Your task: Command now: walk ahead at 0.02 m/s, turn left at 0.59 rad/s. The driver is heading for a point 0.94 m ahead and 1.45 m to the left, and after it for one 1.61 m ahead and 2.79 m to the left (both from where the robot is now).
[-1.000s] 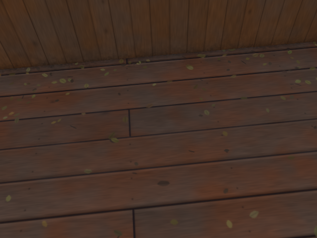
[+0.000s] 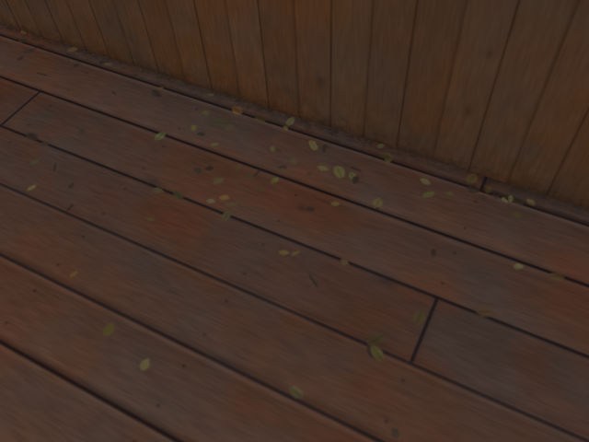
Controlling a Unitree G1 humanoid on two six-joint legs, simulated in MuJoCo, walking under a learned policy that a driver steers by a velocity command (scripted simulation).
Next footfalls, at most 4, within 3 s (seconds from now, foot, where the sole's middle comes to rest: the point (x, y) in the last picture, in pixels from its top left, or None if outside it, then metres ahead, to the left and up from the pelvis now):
0.16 left None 0.03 0.14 -0.78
0.62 right None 0.10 -0.07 -0.78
1.04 left None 0.12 0.25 -0.78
1.52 right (228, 413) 0.51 0.22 -0.78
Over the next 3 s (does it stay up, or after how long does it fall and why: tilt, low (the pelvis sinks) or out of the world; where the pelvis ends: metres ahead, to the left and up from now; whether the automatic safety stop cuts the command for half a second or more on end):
stays up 0.72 0.88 0.00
